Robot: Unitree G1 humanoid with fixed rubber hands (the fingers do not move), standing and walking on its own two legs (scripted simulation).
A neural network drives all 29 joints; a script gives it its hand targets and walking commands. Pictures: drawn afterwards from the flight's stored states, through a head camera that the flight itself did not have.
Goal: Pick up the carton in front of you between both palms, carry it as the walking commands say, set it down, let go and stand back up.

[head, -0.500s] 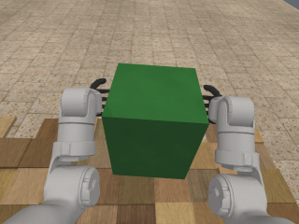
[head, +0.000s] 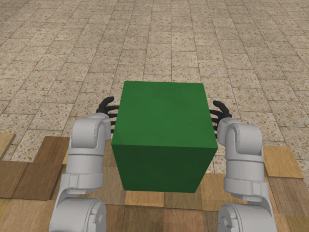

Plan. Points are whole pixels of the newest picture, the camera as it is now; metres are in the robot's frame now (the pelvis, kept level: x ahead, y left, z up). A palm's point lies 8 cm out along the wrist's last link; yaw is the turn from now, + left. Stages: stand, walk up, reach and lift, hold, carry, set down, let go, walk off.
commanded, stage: carry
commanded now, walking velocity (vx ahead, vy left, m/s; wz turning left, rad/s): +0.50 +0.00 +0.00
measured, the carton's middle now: (161, 139) +0.36 +0.01 +0.01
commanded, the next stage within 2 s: none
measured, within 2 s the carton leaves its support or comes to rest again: neither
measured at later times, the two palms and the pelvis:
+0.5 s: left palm (124, 42) +0.69 +0.15 +0.11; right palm (210, 50) +0.67 -0.14 +0.11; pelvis +0.32 +0.02 -0.01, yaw -1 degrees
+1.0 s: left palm out of the picture +1.00 +0.11 +0.14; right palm (213, 1) +1.01 -0.19 +0.13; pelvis +0.63 -0.05 -0.01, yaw +0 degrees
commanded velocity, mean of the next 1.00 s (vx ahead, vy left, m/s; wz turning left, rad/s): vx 0.50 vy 0.00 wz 0.00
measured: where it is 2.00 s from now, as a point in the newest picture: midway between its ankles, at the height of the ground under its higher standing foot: (166, 101)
